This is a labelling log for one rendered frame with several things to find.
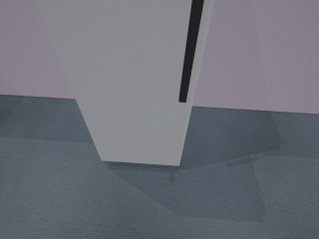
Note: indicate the handle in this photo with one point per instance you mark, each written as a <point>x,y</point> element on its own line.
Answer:
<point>191,40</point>

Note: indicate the fridge door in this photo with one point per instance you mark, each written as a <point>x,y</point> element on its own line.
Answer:
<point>123,60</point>

